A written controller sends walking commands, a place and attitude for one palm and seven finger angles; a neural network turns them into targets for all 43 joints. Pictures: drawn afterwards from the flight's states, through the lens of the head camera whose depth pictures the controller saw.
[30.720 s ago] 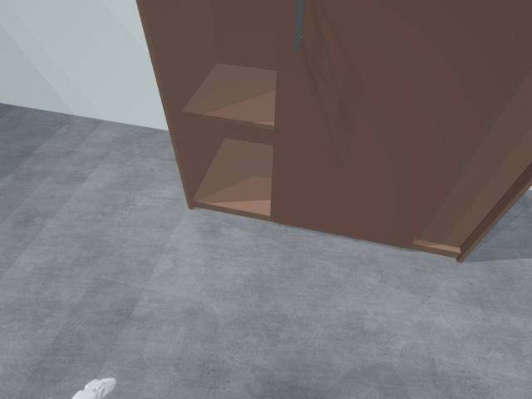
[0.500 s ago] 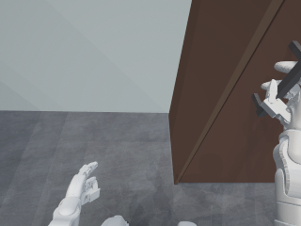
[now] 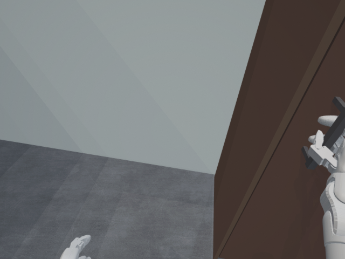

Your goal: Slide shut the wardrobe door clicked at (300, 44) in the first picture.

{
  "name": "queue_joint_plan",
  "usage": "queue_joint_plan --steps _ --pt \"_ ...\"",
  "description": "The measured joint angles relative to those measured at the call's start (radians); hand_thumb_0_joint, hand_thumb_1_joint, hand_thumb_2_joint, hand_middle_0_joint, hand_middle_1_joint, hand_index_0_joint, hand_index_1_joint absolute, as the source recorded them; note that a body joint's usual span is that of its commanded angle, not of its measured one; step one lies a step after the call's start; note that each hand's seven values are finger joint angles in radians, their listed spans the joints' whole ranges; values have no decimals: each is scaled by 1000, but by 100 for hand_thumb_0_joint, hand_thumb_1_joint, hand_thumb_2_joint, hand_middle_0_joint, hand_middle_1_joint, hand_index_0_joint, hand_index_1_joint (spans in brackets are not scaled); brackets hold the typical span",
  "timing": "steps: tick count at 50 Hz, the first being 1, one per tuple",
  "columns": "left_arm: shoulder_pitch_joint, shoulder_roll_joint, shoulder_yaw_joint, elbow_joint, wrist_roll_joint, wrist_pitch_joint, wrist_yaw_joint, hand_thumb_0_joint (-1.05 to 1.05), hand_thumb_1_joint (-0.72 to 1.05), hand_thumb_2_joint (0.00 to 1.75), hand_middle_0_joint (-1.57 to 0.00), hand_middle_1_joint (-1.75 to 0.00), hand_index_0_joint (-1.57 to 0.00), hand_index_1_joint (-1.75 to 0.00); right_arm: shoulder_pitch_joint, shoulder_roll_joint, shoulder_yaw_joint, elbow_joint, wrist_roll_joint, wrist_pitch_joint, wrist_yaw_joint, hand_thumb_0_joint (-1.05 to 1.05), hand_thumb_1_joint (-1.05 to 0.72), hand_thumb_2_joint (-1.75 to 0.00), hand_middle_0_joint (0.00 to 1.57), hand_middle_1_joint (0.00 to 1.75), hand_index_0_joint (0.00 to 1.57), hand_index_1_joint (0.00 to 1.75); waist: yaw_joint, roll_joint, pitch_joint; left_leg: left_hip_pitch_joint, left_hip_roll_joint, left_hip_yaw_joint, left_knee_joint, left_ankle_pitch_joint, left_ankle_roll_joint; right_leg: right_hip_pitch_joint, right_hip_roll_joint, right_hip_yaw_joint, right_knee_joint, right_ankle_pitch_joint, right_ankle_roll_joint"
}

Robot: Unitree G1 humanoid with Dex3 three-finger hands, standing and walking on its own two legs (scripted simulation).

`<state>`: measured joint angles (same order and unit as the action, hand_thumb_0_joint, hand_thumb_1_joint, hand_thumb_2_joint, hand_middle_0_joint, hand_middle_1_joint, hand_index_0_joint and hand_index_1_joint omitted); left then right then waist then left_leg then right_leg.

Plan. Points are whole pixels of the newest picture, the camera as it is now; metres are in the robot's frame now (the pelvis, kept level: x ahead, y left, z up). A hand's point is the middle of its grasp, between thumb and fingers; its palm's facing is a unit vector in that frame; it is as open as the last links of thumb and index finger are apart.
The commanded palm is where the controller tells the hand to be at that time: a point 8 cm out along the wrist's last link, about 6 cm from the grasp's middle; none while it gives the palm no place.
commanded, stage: stop walking and hold the door there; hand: right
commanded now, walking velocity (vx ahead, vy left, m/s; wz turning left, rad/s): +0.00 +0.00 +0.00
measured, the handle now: (324, 135) +0.36 -0.30 +0.18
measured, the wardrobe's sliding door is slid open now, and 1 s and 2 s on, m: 0.00 0.00 0.00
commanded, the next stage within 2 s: none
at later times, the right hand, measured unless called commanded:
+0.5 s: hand (316, 149) +0.32 -0.27 +0.18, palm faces +0.42 +0.89 -0.20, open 5.6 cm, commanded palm +0.28 -0.31 +0.16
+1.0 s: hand (318, 151) +0.32 -0.27 +0.18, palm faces +0.25 +0.96 -0.15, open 5.8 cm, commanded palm +0.28 -0.30 +0.16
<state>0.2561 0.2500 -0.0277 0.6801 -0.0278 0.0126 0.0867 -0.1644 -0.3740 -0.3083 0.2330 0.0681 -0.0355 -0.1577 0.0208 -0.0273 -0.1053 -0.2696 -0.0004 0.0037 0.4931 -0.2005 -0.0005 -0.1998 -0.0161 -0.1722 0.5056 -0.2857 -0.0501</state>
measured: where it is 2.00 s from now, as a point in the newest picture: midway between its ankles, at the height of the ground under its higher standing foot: outside the picture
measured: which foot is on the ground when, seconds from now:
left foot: down 0.00-0.62, up 0.64-0.90, down 0.92-1.00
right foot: down 0.00-1.00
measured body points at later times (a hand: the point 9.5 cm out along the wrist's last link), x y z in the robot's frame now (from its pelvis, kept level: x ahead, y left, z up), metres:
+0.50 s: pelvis -0.02 -0.02 +0.00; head -0.05 -0.01 +0.45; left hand +0.15 +0.24 -0.09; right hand +0.30 -0.32 +0.19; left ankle +0.04 +0.12 -0.74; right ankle +0.00 -0.08 -0.74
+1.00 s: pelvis -0.05 -0.09 +0.00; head -0.05 -0.08 +0.45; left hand +0.11 +0.14 -0.11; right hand +0.30 -0.32 +0.18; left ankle -0.03 +0.03 -0.74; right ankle -0.01 -0.14 -0.73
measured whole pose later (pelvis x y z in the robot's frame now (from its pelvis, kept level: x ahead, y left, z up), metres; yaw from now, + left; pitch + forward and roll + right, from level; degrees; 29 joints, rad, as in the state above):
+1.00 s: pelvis -0.05 -0.09 +0.00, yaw +2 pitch -2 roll +1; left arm 0.18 0.22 -0.05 0.67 -0.01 0.00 0.06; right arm -0.32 -0.29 -0.15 0.15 0.07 0.00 -0.13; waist -0.03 -0.04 0.03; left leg -0.23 0.00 0.09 0.53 -0.24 0.03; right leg -0.32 0.03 -0.09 0.64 -0.35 0.04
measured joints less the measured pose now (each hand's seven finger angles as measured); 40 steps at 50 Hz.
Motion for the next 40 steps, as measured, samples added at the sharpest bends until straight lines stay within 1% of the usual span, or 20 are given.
queue_joint_plan --steps 8,16,19,23,26,28,29,30,31,32,33,35,37,38,40 --pt "11 19 8 7 -4 -14 12 1 90 90 -20 -30 -20 -30 -29 8 9 53 3 -17 -4 -4 -76 -81 46 140 31 139 -12 -2 -7 -3 2 -13 -30 28 -4 4 6 -13 -36 26 -6" --pt "-8 14 9 5 -5 -20 15 1 90 90 -20 -30 -20 -30 -38 11 24 66 -2 -34 3 -4 -75 -81 46 140 32 139 -22 -1 -9 -2 5 -16 -38 34 -9 4 10 -16 -43 30 -10" --pt "-19 12 10 -4 -7 -16 14 1 90 90 -20 -30 -20 -30 -41 11 30 67 -4 -40 8 -4 -75 -80 46 140 32 139 -21 -7 -6 -4 7 -12 -38 35 -11 -4 10 -12 -33 27 -13" --pt "-38 22 22 -24 -10 1 6 1 90 90 -21 -30 -20 -30 -65 15 46 60 -7 -43 14 -5 -74 -80 46 140 33 139 -16 -19 9 -23 17 2 -19 30 -19 -41 15 2 11 14 -14" --pt "-51 34 34 -35 -13 19 0 1 90 90 -21 -30 -20 -30 -95 20 69 50 -10 -43 22 -5 -74 -80 46 140 34 139 -9 -21 30 -41 36 14 7 22 -32 -72 29 16 50 3 -3" --pt "-58 39 38 -39 -16 30 -4 1 90 90 -20 -30 -20 -30 -116 25 87 36 -12 -38 27 -5 -73 -79 46 140 34 139 -6 -14 48 -51 55 14 29 16 -44 -79 47 16 58 3 -13" --pt "-62 40 39 -42 -16 35 -5 1 90 90 -20 -30 -20 -30 -125 27 96 29 -12 -37 28 -5 -73 -79 46 140 35 139 -7 -8 55 -58 65 10 41 13 -51 -80 57 12 59 5 -27" --pt "-64 39 37 -46 -17 40 -5 1 90 90 -20 -30 -20 -30 -133 27 104 21 -12 -36 29 -5 -73 -79 46 140 35 139 -8 -1 63 -69 73 3 60 7 -56 -82 66 6 61 7 -50" --pt "-67 37 34 -52 -19 44 -4 1 90 90 -20 -30 -20 -30 -140 28 111 14 -10 -37 28 -5 -73 -80 46 140 34 139 -10 5 70 -84 82 -2 90 -15 -48 -84 74 -3 66 6 -75" --pt "-72 33 31 -57 -21 47 -4 1 90 90 -20 -30 -20 -30 -144 30 114 8 -8 -39 26 -5 -73 -80 46 140 34 139 -14 8 78 -109 87 -6 152 -78 -40 -85 77 -14 72 4 -90" --pt "-76 28 28 -61 -20 47 -5 1 90 90 -20 -30 -20 -30 -143 34 114 4 -8 -41 21 -5 -73 -80 46 140 34 139 -19 6 86 -137 87 -8 246 -151 -32 -81 78 -27 72 2 -98" --pt "-76 12 23 -61 -18 39 -7 1 90 90 -20 -30 -20 -30 -138 50 117 0 -6 -40 11 -5 -74 -80 46 140 32 139 -27 -8 96 -179 74 -5 426 -225 -21 -63 75 -45 56 6 -102" --pt "-64 -9 13 -48 -14 24 -7 1 90 90 -20 -30 -20 -30 -138 69 127 0 -3 -29 3 -4 -75 -81 46 140 31 139 -33 -17 97 -186 60 8 521 -224 -22 -41 75 -52 27 19 -98" --pt "-57 -21 7 -38 -10 18 -7 1 90 90 -20 -30 -20 -30 -139 78 133 -1 -2 -21 1 -4 -76 -81 46 140 30 139 -36 -16 97 -176 54 17 528 -213 -24 -28 77 -53 7 28 -95" --pt "-44 -43 -9 -17 1 11 -5 1 90 90 -20 -30 -20 -30 -138 90 144 -5 2 -5 -1 -3 -77 -81 46 140 29 138 -42 -10 97 -132 44 37 467 -196 -23 2 83 -55 -42 50 -80"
